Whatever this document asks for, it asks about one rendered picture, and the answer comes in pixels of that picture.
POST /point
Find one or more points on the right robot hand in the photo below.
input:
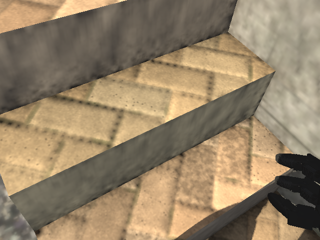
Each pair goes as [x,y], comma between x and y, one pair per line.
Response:
[301,216]

